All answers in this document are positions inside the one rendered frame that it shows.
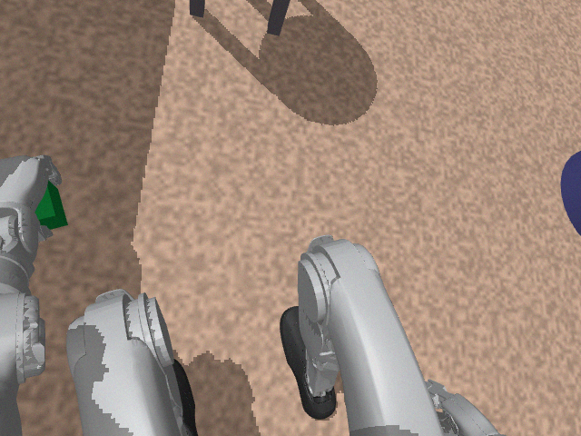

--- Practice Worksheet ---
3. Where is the left robot arm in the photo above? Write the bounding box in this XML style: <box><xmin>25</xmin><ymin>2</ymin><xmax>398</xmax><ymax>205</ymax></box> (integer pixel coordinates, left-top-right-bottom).
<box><xmin>0</xmin><ymin>202</ymin><xmax>45</xmax><ymax>436</ymax></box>

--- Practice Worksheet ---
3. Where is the right robot foot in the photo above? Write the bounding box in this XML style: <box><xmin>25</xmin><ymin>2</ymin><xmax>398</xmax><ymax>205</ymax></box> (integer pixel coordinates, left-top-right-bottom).
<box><xmin>280</xmin><ymin>306</ymin><xmax>336</xmax><ymax>420</ymax></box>

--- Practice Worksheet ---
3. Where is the left robot hand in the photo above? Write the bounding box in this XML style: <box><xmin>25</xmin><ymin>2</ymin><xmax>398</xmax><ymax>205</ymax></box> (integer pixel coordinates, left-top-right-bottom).
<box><xmin>0</xmin><ymin>155</ymin><xmax>62</xmax><ymax>242</ymax></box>

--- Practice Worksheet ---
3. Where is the left robot foot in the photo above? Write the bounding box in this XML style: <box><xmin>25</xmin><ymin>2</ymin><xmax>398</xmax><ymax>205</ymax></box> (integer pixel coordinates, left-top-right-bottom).
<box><xmin>172</xmin><ymin>359</ymin><xmax>198</xmax><ymax>436</ymax></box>

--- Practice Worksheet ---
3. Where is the right robot hand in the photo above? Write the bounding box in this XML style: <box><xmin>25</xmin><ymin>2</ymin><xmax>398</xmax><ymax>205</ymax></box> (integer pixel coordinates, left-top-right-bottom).
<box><xmin>426</xmin><ymin>379</ymin><xmax>499</xmax><ymax>436</ymax></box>

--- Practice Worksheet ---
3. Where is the small box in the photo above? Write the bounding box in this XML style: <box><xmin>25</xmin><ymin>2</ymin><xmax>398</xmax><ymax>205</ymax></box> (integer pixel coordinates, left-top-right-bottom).
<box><xmin>35</xmin><ymin>180</ymin><xmax>68</xmax><ymax>230</ymax></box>

